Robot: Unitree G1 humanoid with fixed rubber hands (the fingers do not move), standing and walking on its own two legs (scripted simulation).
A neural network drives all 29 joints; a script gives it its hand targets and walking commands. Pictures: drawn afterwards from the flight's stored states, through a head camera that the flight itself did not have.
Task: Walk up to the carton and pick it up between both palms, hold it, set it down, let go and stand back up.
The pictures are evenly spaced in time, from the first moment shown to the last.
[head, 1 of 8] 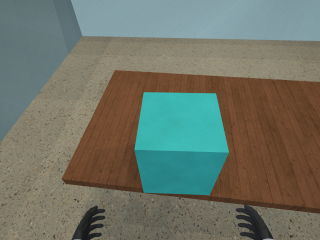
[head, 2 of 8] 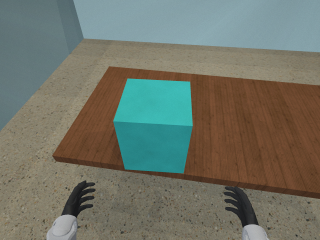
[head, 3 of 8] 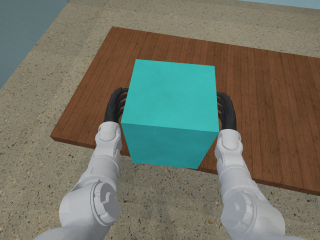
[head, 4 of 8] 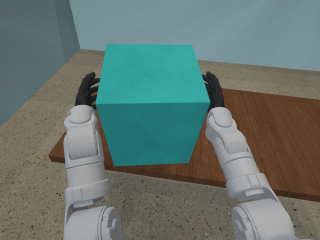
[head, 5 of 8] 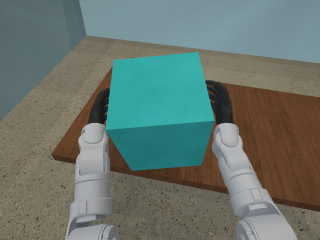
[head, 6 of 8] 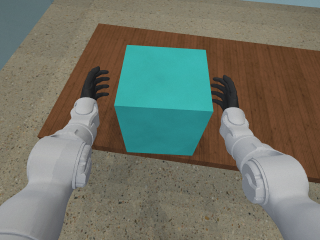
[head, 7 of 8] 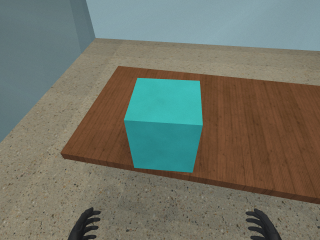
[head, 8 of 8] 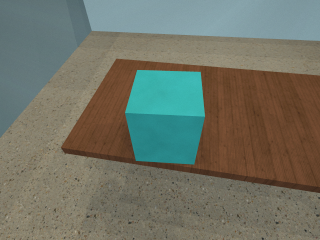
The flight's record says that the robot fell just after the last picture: no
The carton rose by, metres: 0.20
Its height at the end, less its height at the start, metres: +0.00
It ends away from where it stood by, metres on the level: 0.01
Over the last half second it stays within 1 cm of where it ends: yes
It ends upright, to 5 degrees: yes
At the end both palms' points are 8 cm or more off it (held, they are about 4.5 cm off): yes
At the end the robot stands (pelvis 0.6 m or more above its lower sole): yes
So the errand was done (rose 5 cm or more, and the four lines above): yes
